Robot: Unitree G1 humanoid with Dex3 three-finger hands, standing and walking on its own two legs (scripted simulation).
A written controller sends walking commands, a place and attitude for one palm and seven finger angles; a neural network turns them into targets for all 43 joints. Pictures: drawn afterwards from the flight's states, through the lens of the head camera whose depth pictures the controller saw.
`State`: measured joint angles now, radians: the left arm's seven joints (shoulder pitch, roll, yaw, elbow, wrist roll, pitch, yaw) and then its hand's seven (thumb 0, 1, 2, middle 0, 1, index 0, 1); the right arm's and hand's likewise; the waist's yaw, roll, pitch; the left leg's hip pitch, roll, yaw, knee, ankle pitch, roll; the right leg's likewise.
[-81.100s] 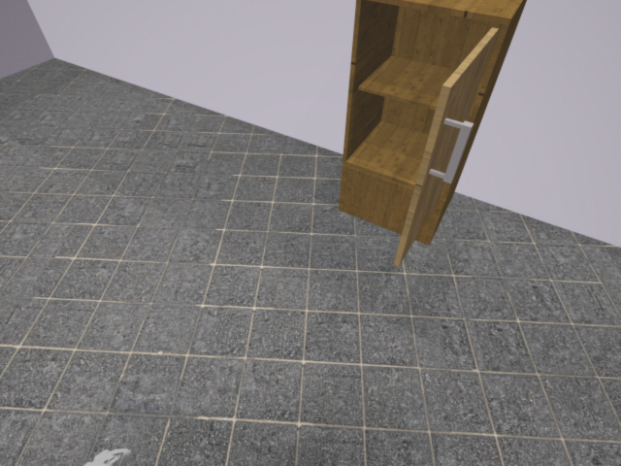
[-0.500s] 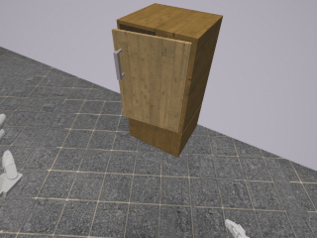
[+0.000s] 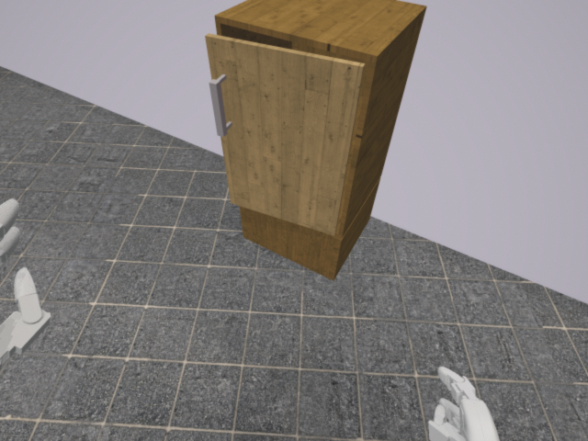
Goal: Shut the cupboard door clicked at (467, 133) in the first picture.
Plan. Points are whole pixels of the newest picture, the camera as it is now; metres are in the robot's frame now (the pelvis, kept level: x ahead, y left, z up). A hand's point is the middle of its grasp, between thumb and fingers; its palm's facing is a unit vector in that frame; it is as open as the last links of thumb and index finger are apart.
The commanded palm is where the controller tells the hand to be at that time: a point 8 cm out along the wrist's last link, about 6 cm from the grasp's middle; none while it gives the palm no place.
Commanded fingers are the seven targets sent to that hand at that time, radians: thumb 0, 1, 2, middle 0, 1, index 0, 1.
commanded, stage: let the arm hang, fingers relaxed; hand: left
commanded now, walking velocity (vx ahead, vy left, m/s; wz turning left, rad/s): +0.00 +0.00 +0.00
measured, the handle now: (222, 106) +0.94 +0.24 -0.05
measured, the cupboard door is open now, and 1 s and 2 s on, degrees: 8 8 8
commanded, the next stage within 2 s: look to check the result in 1.20 s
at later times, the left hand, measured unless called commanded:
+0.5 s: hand out of the picture -0.01 +0.19 -0.18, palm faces +0.03 -0.98 -0.17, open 7.0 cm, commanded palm none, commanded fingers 0.00 0.90 0.90 -0.20 -0.30 -0.20 -0.30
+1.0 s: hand out of the picture -0.02 +0.22 -0.16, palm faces +0.02 -0.97 -0.24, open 7.4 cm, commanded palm none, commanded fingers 0.00 0.90 0.90 -0.20 -0.30 -0.20 -0.30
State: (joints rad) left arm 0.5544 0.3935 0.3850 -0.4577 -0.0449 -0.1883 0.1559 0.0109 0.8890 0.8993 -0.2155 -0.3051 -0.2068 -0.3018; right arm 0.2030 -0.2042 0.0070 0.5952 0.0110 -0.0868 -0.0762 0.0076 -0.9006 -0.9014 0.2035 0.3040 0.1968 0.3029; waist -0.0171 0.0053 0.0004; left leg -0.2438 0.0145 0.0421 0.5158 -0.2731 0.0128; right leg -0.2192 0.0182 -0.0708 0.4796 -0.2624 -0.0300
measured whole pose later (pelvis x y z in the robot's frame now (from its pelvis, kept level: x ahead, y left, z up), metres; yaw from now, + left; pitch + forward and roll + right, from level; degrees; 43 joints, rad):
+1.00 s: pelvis -0.04 +0.02 +0.00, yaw +0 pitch -2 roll +0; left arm 0.27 0.21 0.02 1.10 0.02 0.01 0.01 0.00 0.91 0.90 -0.20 -0.30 -0.20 -0.30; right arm 0.27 -0.20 -0.01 1.09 -0.02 0.00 -0.02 0.00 -0.90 -0.90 0.20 0.30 0.20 0.30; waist 0.00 0.02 0.01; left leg -0.21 -0.02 0.05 0.42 -0.17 0.04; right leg -0.21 -0.02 -0.06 0.42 -0.18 -0.01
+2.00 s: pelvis +0.00 +0.00 +0.01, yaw +1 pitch -2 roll +0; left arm 0.17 0.26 0.01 1.13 0.01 -0.01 0.01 0.00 0.91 0.90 -0.21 -0.30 -0.20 -0.30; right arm 0.16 -0.28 0.00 1.13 -0.01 -0.01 -0.02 0.00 -0.90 -0.90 0.20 0.30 0.20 0.30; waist 0.00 0.01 0.04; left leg -0.11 -0.01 0.04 0.32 -0.18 0.02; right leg -0.10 0.00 -0.07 0.33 -0.20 -0.02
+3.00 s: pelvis -0.02 -0.02 +0.00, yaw +38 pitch +0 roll +2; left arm 0.23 0.19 0.05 0.89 0.03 0.01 0.02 0.00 0.90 0.90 -0.21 -0.30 -0.20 -0.30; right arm 0.17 -0.26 -0.09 0.92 -0.02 0.08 0.03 0.00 -0.91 -0.90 0.20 0.30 0.19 0.30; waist -0.03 -0.01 0.11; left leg -0.43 0.02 0.02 0.92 -0.43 -0.05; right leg -0.18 -0.12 -0.17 0.52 -0.34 0.01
